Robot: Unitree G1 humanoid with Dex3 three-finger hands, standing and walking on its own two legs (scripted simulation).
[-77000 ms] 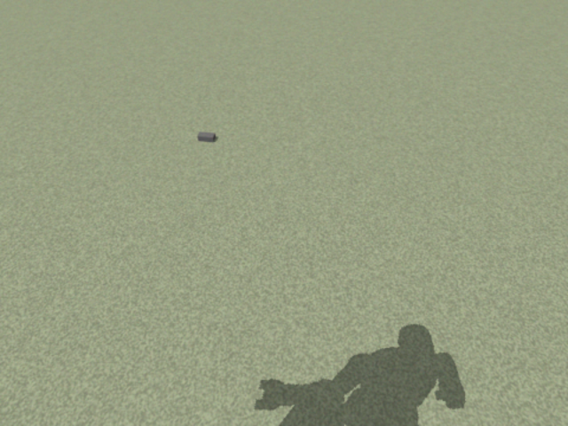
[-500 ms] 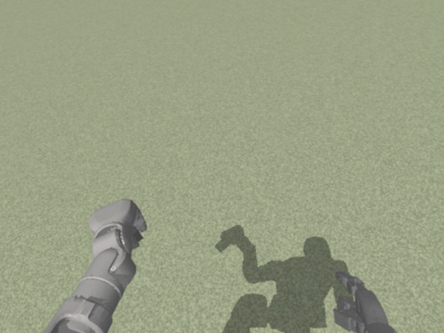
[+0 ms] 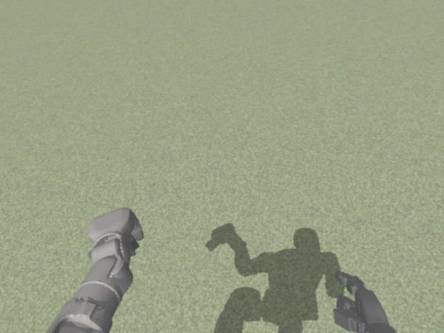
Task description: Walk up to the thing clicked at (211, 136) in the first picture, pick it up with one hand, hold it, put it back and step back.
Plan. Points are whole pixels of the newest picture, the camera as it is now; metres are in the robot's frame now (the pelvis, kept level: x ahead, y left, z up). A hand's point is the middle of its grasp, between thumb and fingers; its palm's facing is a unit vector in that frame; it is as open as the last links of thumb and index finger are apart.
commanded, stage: crouch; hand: left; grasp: from above
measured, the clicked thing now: (114, 249) +0.29 +0.27 -0.09
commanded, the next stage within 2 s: lower in 1.66 s
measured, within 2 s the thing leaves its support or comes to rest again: neither
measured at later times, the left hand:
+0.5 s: hand (137, 264) +0.32 +0.28 -0.30, palm faces -0.35 -0.17 -0.92, open 6.2 cm
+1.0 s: hand (147, 280) +0.33 +0.32 -0.50, palm faces -0.38 -0.21 -0.90, open 5.9 cm
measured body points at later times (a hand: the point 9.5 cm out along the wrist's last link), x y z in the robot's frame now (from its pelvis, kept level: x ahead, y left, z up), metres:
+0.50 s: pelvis -0.05 +0.02 -0.17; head +0.10 +0.04 +0.26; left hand +0.34 +0.29 -0.24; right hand +0.00 -0.26 -0.29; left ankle +0.00 +0.13 -0.73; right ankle +0.01 -0.13 -0.73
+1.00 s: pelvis -0.07 +0.01 -0.33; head +0.15 +0.04 +0.06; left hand +0.35 +0.32 -0.45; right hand +0.00 -0.26 -0.46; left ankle +0.00 +0.13 -0.73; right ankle +0.01 -0.13 -0.73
